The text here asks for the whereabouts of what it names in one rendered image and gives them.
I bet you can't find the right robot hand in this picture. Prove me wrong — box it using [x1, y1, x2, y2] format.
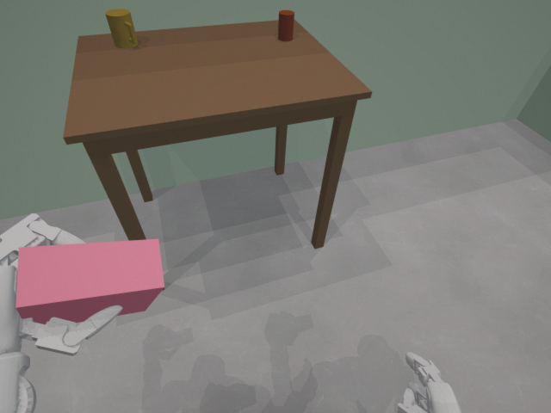
[398, 352, 462, 413]

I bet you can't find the robot left forearm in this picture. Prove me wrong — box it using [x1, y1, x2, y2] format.
[0, 352, 36, 413]

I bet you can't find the table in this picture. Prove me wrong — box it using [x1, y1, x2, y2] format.
[63, 19, 372, 291]

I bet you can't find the sponge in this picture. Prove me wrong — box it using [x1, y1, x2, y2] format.
[15, 239, 164, 324]

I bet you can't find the left robot hand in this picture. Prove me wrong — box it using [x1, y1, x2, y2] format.
[0, 213, 123, 356]

